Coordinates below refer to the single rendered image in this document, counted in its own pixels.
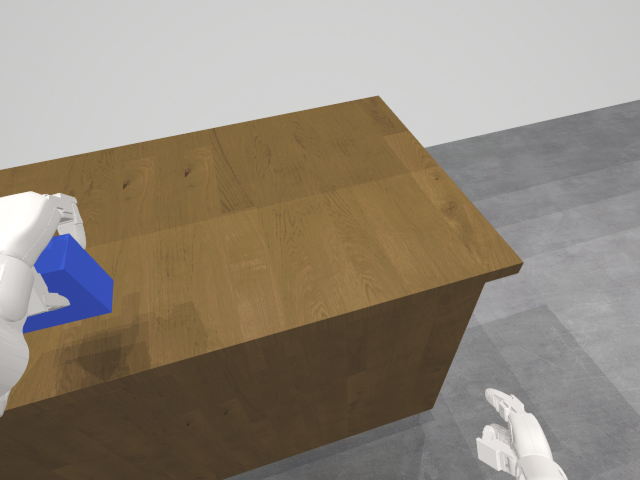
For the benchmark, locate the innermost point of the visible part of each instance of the table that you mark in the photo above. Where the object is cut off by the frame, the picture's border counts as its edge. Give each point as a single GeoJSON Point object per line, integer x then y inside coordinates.
{"type": "Point", "coordinates": [279, 284]}

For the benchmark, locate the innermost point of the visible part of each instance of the robot left hand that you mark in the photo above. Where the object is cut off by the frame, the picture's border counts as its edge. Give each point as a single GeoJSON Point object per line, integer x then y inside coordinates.
{"type": "Point", "coordinates": [28, 222]}

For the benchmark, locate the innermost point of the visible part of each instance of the right robot forearm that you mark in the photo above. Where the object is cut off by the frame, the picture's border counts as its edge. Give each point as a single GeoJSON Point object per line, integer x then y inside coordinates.
{"type": "Point", "coordinates": [536, 467]}

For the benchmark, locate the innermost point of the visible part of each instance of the robot right hand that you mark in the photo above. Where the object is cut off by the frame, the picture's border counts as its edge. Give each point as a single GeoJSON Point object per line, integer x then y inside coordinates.
{"type": "Point", "coordinates": [501, 448]}

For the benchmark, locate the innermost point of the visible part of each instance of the sponge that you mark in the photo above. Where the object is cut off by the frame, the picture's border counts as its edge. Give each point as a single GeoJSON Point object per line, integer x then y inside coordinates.
{"type": "Point", "coordinates": [67, 269]}

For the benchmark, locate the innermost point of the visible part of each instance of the left robot forearm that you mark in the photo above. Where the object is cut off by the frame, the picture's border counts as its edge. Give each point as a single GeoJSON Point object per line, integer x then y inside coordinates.
{"type": "Point", "coordinates": [16, 282]}

